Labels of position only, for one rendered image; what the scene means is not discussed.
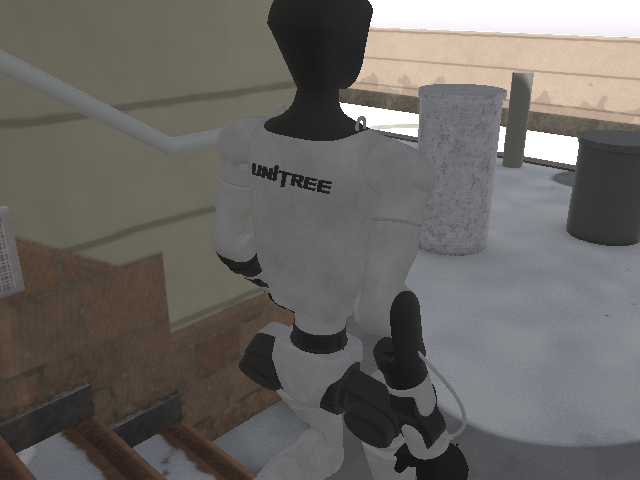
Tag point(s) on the stairs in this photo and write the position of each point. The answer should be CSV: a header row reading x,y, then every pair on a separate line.
x,y
90,450

